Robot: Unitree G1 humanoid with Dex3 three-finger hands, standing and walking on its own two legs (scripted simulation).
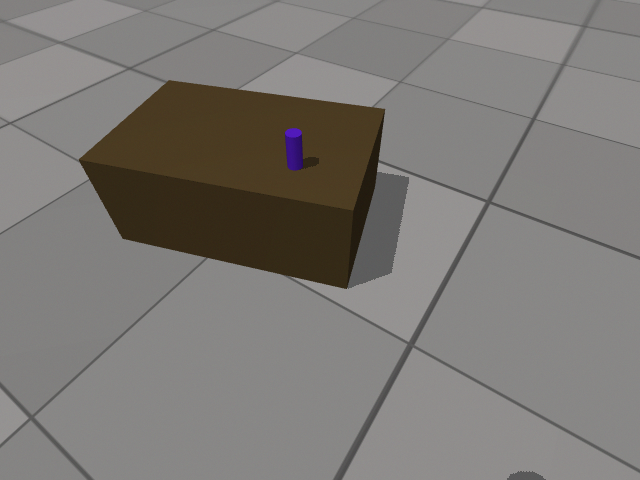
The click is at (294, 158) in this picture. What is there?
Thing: slim round
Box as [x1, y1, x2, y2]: [285, 128, 302, 170]
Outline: 291,128 285,131 287,165 290,169 294,170 299,169 302,166 301,132 299,129
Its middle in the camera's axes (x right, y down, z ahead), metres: -0.08 -0.29 +1.31
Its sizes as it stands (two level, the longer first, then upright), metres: 0.055 0.055 0.131
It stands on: a support 0.42 m high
